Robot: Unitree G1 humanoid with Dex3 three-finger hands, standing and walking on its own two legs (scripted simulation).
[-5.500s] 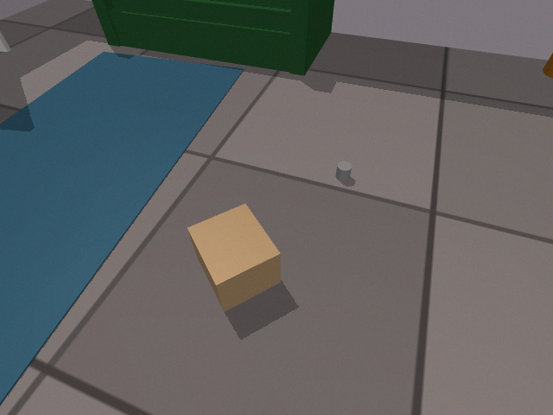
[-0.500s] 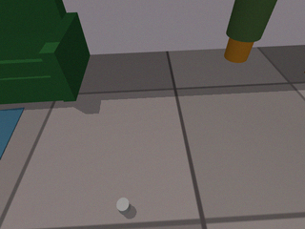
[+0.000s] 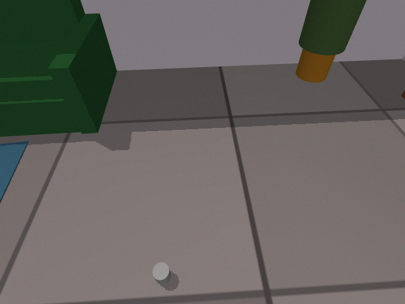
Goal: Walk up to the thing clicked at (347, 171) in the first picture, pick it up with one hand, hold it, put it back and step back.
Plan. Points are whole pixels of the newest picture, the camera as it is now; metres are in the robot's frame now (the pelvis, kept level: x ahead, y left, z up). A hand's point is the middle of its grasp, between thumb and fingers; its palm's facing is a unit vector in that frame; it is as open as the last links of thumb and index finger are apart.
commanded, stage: stand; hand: left
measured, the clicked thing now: (162, 273) +0.39 +0.21 -0.74
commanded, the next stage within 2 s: none
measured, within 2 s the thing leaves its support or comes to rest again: neither
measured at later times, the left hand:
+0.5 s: hand out of the picture +0.06 +0.25 -0.16, palm faces -0.02 -0.94 -0.35, open 7.4 cm
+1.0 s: hand out of the picture +0.07 +0.25 -0.16, palm faces -0.02 -0.94 -0.34, open 7.4 cm
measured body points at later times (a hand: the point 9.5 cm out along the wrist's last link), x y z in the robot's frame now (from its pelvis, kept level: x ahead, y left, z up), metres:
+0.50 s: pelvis -0.01 -0.01 +0.00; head +0.00 -0.01 +0.45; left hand +0.06 +0.30 -0.13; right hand +0.07 -0.31 -0.13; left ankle +0.01 +0.13 -0.75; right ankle +0.00 -0.14 -0.75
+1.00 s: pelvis +0.00 -0.01 +0.00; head +0.01 -0.01 +0.45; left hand +0.07 +0.30 -0.13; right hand +0.09 -0.31 -0.13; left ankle +0.01 +0.13 -0.75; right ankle +0.00 -0.14 -0.75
